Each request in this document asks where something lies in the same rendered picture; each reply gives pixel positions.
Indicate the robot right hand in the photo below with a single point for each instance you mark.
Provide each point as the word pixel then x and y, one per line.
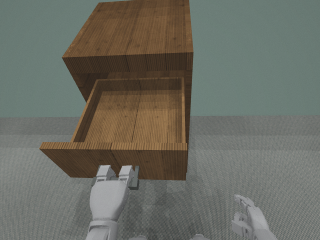
pixel 245 225

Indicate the handle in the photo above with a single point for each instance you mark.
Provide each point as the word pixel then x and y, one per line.
pixel 133 184

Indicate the robot left forearm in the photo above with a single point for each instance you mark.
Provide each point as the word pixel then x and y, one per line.
pixel 102 229

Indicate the drawer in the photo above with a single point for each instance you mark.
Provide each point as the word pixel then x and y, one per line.
pixel 128 122

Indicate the robot left hand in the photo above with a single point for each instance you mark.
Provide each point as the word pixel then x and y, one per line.
pixel 109 197

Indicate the robot right shin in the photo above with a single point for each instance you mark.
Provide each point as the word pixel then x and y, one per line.
pixel 198 235

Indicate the robot right forearm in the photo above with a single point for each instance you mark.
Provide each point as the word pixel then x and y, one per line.
pixel 263 234

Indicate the cabinet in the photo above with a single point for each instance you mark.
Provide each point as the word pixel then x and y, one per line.
pixel 134 39

